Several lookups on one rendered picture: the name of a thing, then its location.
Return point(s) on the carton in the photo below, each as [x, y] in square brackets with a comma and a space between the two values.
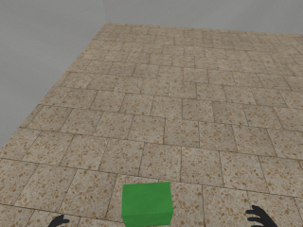
[146, 204]

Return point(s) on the robot left hand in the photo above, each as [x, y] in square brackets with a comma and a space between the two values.
[58, 221]

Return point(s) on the robot right hand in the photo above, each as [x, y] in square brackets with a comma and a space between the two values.
[263, 217]

